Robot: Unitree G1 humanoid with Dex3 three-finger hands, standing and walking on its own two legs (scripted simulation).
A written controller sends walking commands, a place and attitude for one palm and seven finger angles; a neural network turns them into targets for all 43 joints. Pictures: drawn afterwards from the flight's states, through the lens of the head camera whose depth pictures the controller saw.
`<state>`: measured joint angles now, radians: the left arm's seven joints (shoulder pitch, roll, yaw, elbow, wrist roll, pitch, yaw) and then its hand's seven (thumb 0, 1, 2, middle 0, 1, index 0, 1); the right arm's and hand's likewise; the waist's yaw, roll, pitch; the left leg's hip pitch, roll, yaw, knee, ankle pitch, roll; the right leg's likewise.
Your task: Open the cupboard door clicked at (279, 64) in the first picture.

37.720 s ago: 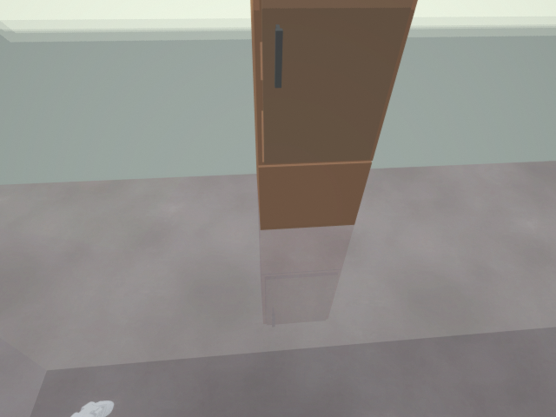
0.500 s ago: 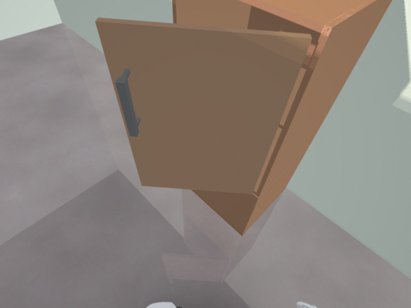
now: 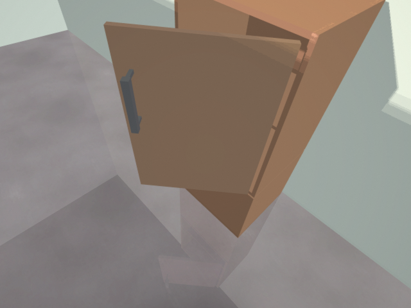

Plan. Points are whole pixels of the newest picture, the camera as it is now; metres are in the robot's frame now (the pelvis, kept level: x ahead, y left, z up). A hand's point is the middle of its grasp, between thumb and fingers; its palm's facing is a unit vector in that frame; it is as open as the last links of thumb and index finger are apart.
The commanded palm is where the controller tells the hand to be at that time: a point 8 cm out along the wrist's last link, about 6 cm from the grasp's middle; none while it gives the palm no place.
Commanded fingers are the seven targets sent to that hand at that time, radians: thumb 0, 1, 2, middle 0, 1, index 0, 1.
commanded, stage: look again from close up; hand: left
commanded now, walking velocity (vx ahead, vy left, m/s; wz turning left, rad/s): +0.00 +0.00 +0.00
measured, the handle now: (133, 102) +0.56 +0.24 +0.07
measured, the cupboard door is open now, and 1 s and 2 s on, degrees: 41 41 41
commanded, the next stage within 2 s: raise the hand with hooked fingers in 0.52 s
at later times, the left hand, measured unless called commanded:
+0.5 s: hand out of the picture +0.04 +0.21 -0.17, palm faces -0.03 -0.97 -0.25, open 7.3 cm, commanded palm none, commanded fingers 0.00 0.90 0.90 -0.20 -0.30 -0.20 -0.30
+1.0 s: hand (108, 285) +0.16 +0.19 -0.03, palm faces +0.04 -1.00 -0.04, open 8.3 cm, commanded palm +0.13 +0.26 -0.03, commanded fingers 0.00 0.43 0.70 -0.23 -0.60 -0.23 -0.60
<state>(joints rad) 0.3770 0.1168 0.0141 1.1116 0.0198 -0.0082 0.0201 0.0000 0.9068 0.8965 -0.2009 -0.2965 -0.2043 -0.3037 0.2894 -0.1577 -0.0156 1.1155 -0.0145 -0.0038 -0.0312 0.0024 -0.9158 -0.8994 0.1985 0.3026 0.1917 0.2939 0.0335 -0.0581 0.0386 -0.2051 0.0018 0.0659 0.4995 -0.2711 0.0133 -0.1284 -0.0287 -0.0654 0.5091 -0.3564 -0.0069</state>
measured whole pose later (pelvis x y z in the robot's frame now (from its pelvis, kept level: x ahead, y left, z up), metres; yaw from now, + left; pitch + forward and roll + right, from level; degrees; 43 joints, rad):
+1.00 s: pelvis -0.04 -0.03 -0.05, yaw +1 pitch +10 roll +1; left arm 0.33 0.24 0.26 0.27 -0.28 -0.48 -0.38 0.00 0.66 0.79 -0.22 -0.46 -0.22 -0.46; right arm 0.12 -0.27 -0.07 0.58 0.03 -0.23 -0.03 0.01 -0.90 -0.90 0.20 0.30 0.19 0.29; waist 0.00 -0.04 -0.12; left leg -0.70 0.04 0.04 0.91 -0.36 -0.02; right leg -0.63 -0.01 -0.08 0.96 -0.50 -0.05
